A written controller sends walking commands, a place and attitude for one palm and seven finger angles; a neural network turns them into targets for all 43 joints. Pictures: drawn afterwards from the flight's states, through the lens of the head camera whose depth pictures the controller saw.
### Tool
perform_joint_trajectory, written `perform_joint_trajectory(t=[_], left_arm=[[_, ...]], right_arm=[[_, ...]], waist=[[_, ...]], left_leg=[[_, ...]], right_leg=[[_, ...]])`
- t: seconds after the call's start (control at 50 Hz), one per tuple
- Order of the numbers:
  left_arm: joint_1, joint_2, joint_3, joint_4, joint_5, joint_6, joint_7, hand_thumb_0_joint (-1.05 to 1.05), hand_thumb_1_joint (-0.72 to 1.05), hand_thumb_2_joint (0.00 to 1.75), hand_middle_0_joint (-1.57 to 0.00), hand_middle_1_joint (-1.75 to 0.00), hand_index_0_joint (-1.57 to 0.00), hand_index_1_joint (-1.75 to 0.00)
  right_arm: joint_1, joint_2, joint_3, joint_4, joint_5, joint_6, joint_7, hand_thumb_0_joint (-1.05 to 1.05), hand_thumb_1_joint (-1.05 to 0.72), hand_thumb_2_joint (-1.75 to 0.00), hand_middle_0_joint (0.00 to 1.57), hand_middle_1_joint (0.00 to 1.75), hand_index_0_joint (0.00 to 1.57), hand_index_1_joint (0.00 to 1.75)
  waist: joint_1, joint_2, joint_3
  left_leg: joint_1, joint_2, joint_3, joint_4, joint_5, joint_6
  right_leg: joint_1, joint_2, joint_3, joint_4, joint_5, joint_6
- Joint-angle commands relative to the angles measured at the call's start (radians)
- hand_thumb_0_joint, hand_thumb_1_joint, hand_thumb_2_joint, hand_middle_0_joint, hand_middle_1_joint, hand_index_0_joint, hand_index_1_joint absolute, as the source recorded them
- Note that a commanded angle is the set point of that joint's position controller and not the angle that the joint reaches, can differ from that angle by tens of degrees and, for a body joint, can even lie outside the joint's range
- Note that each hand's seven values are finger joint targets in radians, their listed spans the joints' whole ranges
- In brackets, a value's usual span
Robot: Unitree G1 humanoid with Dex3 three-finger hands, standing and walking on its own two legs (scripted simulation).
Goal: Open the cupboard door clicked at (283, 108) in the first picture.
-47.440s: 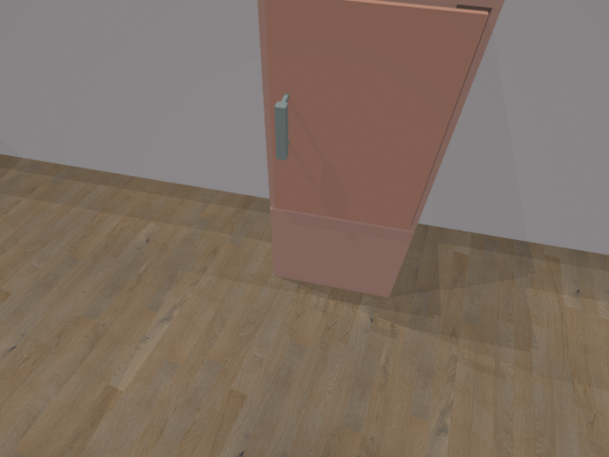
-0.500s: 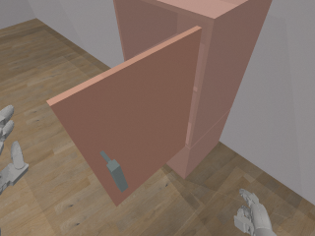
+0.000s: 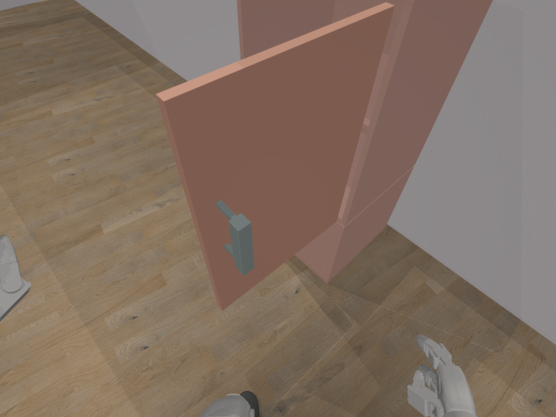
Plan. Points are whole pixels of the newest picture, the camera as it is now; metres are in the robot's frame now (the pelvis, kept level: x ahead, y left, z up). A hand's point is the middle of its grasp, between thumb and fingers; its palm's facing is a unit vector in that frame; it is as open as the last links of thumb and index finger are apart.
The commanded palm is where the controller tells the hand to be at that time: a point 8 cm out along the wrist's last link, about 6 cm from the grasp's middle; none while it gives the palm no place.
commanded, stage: step back with the hand held close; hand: left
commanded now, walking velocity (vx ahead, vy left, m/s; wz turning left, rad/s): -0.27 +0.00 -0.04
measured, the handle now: (234, 238) +0.40 +0.10 -0.02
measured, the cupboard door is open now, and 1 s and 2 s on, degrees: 88 88 88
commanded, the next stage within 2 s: stop stepping back and stand still in 0.24 s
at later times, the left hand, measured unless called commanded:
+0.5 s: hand out of the picture +0.12 +0.24 +0.18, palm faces +0.32 -0.83 -0.45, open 7.5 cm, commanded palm +0.05 +0.30 +0.19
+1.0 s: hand out of the picture +0.07 +0.21 +0.18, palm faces +0.30 -0.82 -0.48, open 7.5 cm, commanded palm +0.02 +0.27 +0.19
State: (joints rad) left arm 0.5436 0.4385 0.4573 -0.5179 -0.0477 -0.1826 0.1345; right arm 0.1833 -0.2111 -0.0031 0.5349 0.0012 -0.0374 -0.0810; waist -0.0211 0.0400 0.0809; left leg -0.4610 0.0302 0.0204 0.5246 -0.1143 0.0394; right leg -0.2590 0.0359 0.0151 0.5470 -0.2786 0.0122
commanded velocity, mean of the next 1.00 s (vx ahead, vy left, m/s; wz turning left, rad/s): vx -0.04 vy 0.03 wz -0.02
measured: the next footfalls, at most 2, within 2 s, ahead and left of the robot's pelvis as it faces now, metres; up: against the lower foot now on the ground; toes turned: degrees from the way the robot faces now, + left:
left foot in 0.18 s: +0.07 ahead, +0.09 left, +0.00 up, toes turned +0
right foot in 0.54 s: -0.18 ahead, -0.08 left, +0.00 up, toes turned -7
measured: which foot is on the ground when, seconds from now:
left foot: down 0.00-0.04, up 0.06-0.16, down 0.18-0.56, up 0.58-0.66, down 0.68-0.92, up 0.94-1.00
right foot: down 0.00-0.18, up 0.20-0.52, down 0.54-1.00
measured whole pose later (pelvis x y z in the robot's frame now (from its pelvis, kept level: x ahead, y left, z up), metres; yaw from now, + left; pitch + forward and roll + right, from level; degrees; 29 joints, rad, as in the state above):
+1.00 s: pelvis -0.15 -0.01 +0.01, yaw -6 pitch +0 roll +1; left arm 0.61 0.41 0.41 -0.50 -0.04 -0.22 0.14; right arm 0.26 -0.21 -0.02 0.62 0.00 -0.08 -0.06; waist -0.03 -0.01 -0.04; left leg -0.46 -0.02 0.00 0.83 -0.30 -0.01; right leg -0.15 0.05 -0.04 0.51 -0.37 -0.08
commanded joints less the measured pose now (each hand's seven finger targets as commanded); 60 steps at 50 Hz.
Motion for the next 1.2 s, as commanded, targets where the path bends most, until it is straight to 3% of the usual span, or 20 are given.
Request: perform_joint_trajectory(t=[0.0, 0.06, 0.12, 0.16, 0.2, 0.32, 0.44, 0.52, 0.54, 0.56, 0.58, 0.6, 0.66, 0.74, 0.78, 0.84, 0.92, 1.04, 1.1, 1.18], left_arm=[[0.044, 0.159, 0.102, -0.214, -0.017, -0.071, 0.030, 0.00, 0.90, 0.90, -0.20, -0.30, -0.20, -0.30], [-0.033, 0.146, 0.067, -0.226, 0.003, -0.060, 0.051, 0.00, 0.90, 0.90, -0.20, -0.30, -0.20, -0.30], [-0.177, 0.158, 0.050, -0.207, -0.004, -0.050, 0.053, 0.00, 0.90, 0.90, -0.20, -0.30, -0.20, -0.30], [-0.235, 0.178, 0.073, -0.240, 0.011, -0.067, 0.061, 0.00, 0.90, 0.90, -0.20, -0.30, -0.20, -0.30], [-0.185, 0.167, 0.097, -0.176, 0.011, -0.079, 0.061, 0.00, 0.90, 0.90, -0.20, -0.30, -0.20, -0.30], [-0.029, 0.112, 0.054, -0.312, -0.011, -0.054, 0.052, 0.00, 0.90, 0.90, -0.20, -0.30, -0.20, -0.30], [0.078, 0.183, 0.119, -0.285, -0.030, -0.028, 0.060, 0.00, 0.90, 0.90, -0.20, -0.30, -0.20, -0.30], [0.072, 0.242, 0.165, -0.239, -0.045, -0.045, 0.051, 0.00, 0.90, 0.90, -0.20, -0.30, -0.20, -0.30], [0.035, 0.255, 0.186, -0.242, -0.046, -0.048, 0.062, 0.00, 0.90, 0.90, -0.20, -0.30, -0.20, -0.30], [0.070, 0.244, 0.189, -0.129, -0.047, -0.049, 0.063, 0.00, 0.90, 0.90, -0.20, -0.30, -0.20, -0.30], [0.057, 0.164, 0.112, -0.081, -0.053, -0.029, 0.049, 0.00, 0.90, 0.90, -0.20, -0.30, -0.20, -0.30], [0.016, 0.175, 0.113, -0.075, -0.040, -0.021, 0.051, 0.00, 0.90, 0.90, -0.20, -0.30, -0.20, -0.30], [-0.101, 0.166, 0.057, -0.001, -0.014, -0.033, 0.040, 0.00, 0.90, 0.90, -0.20, -0.30, -0.20, -0.30], [-0.200, 0.190, 0.035, -0.106, 0.007, -0.053, 0.033, 0.00, 0.90, 0.90, -0.20, -0.30, -0.20, -0.30], [-0.189, 0.150, 0.013, -0.160, 0.007, -0.051, 0.029, 0.00, 0.90, 0.90, -0.20, -0.30, -0.20, -0.30], [-0.073, 0.226, 0.131, -0.179, 0.022, -0.051, 0.041, 0.00, 0.90, 0.90, -0.20, -0.30, -0.20, -0.30], [0.019, 0.176, 0.122, -0.161, -0.007, -0.085, 0.042, 0.00, 0.90, 0.90, -0.20, -0.30, -0.20, -0.30], [-0.066, 0.116, 0.054, -0.004, 0.005, -0.089, 0.050, 0.00, 0.90, 0.90, -0.20, -0.30, -0.20, -0.30], [-0.103, 0.127, 0.029, -0.088, 0.004, -0.079, 0.053, 0.00, 0.90, 0.90, -0.20, -0.30, -0.20, -0.30], [-0.101, 0.153, 0.033, -0.223, 0.018, -0.067, 0.043, 0.00, 0.90, 0.90, -0.20, -0.30, -0.20, -0.30]], right_arm=[[-0.066, -0.120, -0.062, -0.124, 0.004, -0.064, 0.003, 0.00, -0.90, -0.90, 0.20, 0.30, 0.20, 0.30], [-0.051, -0.104, -0.064, -0.061, -0.014, -0.052, 0.004, 0.00, -0.90, -0.90, 0.20, 0.30, 0.20, 0.30], [-0.082, -0.110, -0.027, -0.057, -0.008, -0.069, -0.023, 0.00, -0.90, -0.90, 0.20, 0.30, 0.20, 0.30], [-0.103, -0.151, -0.033, -0.073, -0.010, -0.094, -0.036, 0.00, -0.90, -0.90, 0.20, 0.30, 0.20, 0.30], [-0.074, -0.113, -0.048, -0.048, -0.028, -0.121, -0.016, 0.00, -0.90, -0.90, 0.20, 0.30, 0.20, 0.30], [-0.096, -0.122, -0.060, -0.061, -0.019, -0.126, 0.037, 0.00, -0.90, -0.90, 0.20, 0.30, 0.20, 0.30], [-0.068, -0.111, -0.039, -0.074, -0.025, -0.115, 0.025, 0.00, -0.90, -0.90, 0.20, 0.30, 0.20, 0.30], [-0.054, -0.094, -0.024, -0.048, -0.029, -0.056, 0.024, 0.00, -0.90, -0.90, 0.20, 0.30, 0.20, 0.30], [-0.067, -0.096, -0.019, -0.047, -0.030, -0.057, 0.023, 0.00, -0.90, -0.90, 0.20, 0.30, 0.20, 0.30], [-0.053, -0.097, -0.015, -0.049, -0.025, -0.068, 0.026, 0.00, -0.90, -0.90, 0.20, 0.30, 0.20, 0.30], [-0.053, -0.104, -0.039, -0.055, 0.006, -0.059, 0.024, 0.00, -0.90, -0.90, 0.20, 0.30, 0.20, 0.30], [-0.077, -0.119, -0.040, -0.066, 0.018, -0.060, 0.019, 0.00, -0.90, -0.90, 0.20, 0.30, 0.20, 0.30], [-0.077, -0.133, -0.033, -0.031, 0.016, -0.073, -0.002, 0.00, -0.90, -0.90, 0.20, 0.30, 0.20, 0.30], [-0.030, -0.149, -0.036, -0.029, 0.008, -0.088, 0.005, 0.00, -0.90, -0.90, 0.20, 0.30, 0.20, 0.30], [-0.074, -0.141, -0.041, -0.050, 0.006, -0.108, 0.019, 0.00, -0.90, -0.90, 0.20, 0.30, 0.20, 0.30], [-0.063, -0.128, -0.048, -0.085, 0.002, -0.110, 0.006, 0.00, -0.90, -0.90, 0.20, 0.30, 0.20, 0.30], [-0.032, -0.118, -0.067, -0.067, 0.000, -0.081, 0.024, 0.00, -0.90, -0.90, 0.20, 0.30, 0.20, 0.30], [-0.043, -0.089, -0.028, -0.037, 0.001, -0.120, -0.010, 0.00, -0.90, -0.90, 0.20, 0.30, 0.20, 0.30], [-0.012, -0.135, -0.054, -0.034, 0.000, -0.135, -0.013, 0.00, -0.90, -0.90, 0.20, 0.30, 0.20, 0.30], [-0.022, -0.111, -0.035, -0.052, -0.005, -0.143, 0.008, 0.00, -0.90, -0.90, 0.20, 0.30, 0.20, 0.30]], waist=[[0.015, -0.101, -0.140], [0.008, -0.239, -0.135], [-0.010, -0.082, -0.073], [0.029, 0.243, -0.093], [0.023, 0.179, -0.203], [0.027, 0.175, -0.235], [0.018, 0.274, -0.243], [0.008, -0.106, -0.210], [0.011, -0.072, -0.237], [0.011, -0.059, -0.274], [0.016, -0.299, -0.254], [0.016, -0.320, -0.219], [-0.003, -0.140, -0.140], [-0.001, 0.105, -0.221], [0.022, 0.126, -0.083], [0.034, 0.189, 0.042], [0.017, -0.172, -0.017], [0.008, -0.097, -0.122], [0.015, 0.008, -0.242], [0.017, 0.101, -0.220]], left_leg=[[0.213, -0.034, 0.023, 0.121, -0.303, -0.066], [0.284, -0.047, -0.014, 0.440, -0.264, -0.067], [0.259, -0.021, -0.005, -0.096, -0.159, -0.050], [0.101, 0.263, -0.333, -0.284, -0.048, 0.050], [0.055, 0.335, -0.377, -0.347, -0.239, 0.105], [0.143, 0.245, -0.216, -0.320, -0.227, 0.096], [0.156, 0.091, -0.098, -0.389, -0.449, -0.057], [0.268, -0.006, -0.006, 0.170, -0.110, -0.064], [0.234, -0.005, -0.007, 0.213, -0.121, -0.055], [0.191, 0.016, 0.007, 0.173, -0.096, -0.046], [0.077, -0.021, 0.009, 0.168, -0.080, -0.042], [0.053, -0.018, 0.031, 0.153, -0.069, -0.029], [0.205, -0.051, 0.063, 0.032, 0.034, 0.018], [0.459, 0.097, -0.146, 0.019, 0.407, 0.140], [0.148, 0.167, -0.254, -0.185, -0.021, 0.112], [-0.197, 0.081, -0.140, -0.286, -0.527, 0.019], [-0.056, -0.051, -0.041, 0.444, -0.209, -0.064], [0.128, -0.031, 0.039, 0.014, -0.082, -0.032], [0.467, 0.093, -0.074, -0.053, 0.427, 0.033], [0.439, 0.150, -0.165, -0.080, 0.584, 0.043]], right_leg=[[-0.253, -0.122, 0.187, -0.309, -0.345, -0.105], [-0.391, -0.288, 0.272, -0.346, -0.175, -0.183], [-0.225, -0.106, 0.072, -0.123, 0.067, -0.028], [-0.129, 0.014, -0.014, 0.217, -0.153, 0.018], [-0.053, 0.034, 0.051, 0.492, -0.244, 0.000], [-0.083, 0.038, -0.014, 0.437, -0.199, 0.000], [0.165, 0.094, -0.159, -0.139, -0.223, -0.047], [-0.101, -0.251, 0.174, -0.381, 0.037, -0.143], [-0.076, -0.297, 0.176, -0.327, 0.245, -0.153], [0.033, -0.295, 0.128, -0.263, 0.418, -0.143], [0.172, -0.224, 0.122, -0.197, 0.589, -0.061], [0.211, -0.216, 0.095, -0.160, 0.770, -0.021], [0.130, -0.182, 0.029, -0.064, 0.939, 0.055], [-0.108, -0.054, -0.017, 0.178, 0.378, 0.104], [-0.002, -0.022, 0.006, 0.118, -0.215, 0.033], [0.210, -0.021, -0.048, -0.093, -0.181, -0.038], [-0.059, -0.353, 0.414, -0.406, -0.157, -0.168], [0.186, -0.187, 0.077, -0.138, 0.623, -0.074], [0.062, -0.089, 0.007, 0.010, 0.518, 0.040], [0.009, -0.034, -0.030, -0.012, 0.075, 0.008]])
